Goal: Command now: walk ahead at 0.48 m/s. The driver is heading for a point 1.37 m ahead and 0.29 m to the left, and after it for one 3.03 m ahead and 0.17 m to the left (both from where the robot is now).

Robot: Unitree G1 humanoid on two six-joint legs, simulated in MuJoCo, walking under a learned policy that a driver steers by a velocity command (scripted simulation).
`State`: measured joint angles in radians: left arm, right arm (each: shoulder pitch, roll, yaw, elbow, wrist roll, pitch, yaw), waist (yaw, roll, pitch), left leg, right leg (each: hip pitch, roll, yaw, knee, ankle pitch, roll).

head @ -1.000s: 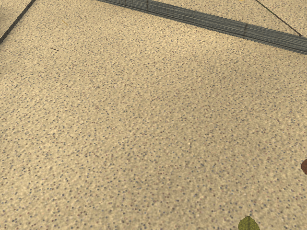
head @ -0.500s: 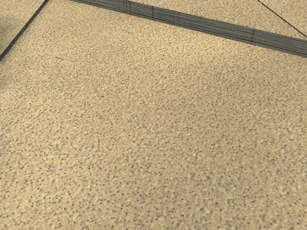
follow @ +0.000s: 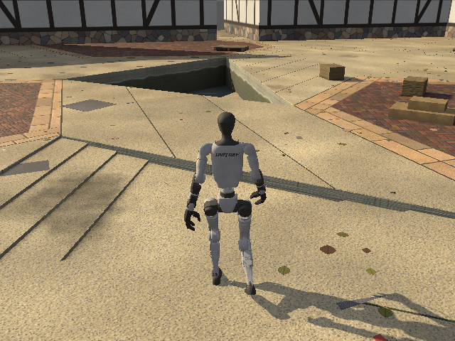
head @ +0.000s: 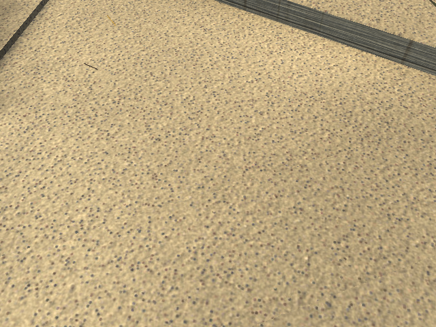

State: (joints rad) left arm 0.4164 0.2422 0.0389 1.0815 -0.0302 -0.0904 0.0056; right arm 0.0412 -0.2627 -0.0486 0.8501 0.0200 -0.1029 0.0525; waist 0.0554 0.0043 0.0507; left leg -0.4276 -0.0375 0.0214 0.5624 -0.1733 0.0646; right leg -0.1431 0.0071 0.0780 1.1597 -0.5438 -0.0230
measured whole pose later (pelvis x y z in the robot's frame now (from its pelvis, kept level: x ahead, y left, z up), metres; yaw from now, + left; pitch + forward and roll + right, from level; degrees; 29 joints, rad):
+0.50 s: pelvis +0.30 -0.01 +0.00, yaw +1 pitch +2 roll +0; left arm 0.02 0.24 0.05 0.82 -0.01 -0.12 -0.03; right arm 0.38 -0.25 -0.04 1.02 0.01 -0.08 0.01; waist -0.04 0.02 0.03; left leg -0.15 -0.06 -0.04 0.91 -0.46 0.06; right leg -0.46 0.02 -0.05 0.55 -0.13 -0.08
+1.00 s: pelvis +0.58 +0.07 -0.03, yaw +15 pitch +2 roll -4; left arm 0.30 0.29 0.09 0.97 -0.01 -0.06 0.02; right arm 0.10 -0.27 -0.07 0.77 0.02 -0.05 0.05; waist 0.03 0.04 0.03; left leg -0.44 0.03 0.00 0.53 -0.12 0.09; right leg -0.03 -0.07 -0.25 0.76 -0.43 0.02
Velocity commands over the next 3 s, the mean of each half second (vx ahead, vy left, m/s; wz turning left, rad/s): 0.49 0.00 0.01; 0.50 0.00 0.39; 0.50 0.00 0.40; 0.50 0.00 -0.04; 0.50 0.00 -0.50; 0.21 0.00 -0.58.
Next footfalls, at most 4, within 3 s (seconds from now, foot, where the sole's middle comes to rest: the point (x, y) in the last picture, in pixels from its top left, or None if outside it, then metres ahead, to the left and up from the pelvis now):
0.44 right None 0.44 -0.11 -0.76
0.98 left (183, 253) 0.68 0.18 -0.80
1.48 right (199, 167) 1.08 0.16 -0.83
2.00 left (125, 134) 1.23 0.49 -0.83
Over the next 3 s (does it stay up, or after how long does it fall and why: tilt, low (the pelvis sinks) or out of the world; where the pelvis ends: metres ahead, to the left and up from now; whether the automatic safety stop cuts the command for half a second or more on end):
stays up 1.59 0.37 -0.07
